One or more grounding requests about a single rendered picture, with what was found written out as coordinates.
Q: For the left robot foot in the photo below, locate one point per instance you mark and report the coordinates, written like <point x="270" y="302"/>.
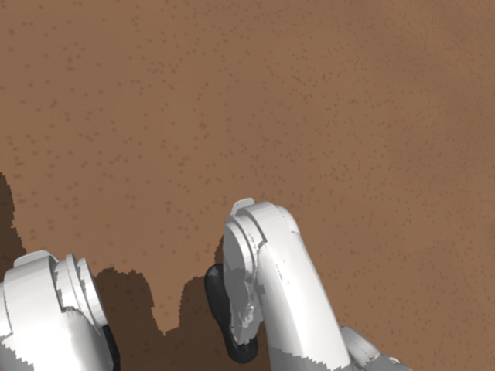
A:
<point x="112" y="347"/>

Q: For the right robot hand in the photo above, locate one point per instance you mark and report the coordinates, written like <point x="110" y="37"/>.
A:
<point x="361" y="351"/>

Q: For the right robot foot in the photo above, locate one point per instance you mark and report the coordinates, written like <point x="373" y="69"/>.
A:
<point x="220" y="308"/>

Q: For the right robot arm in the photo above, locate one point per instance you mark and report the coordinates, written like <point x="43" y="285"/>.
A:
<point x="388" y="363"/>

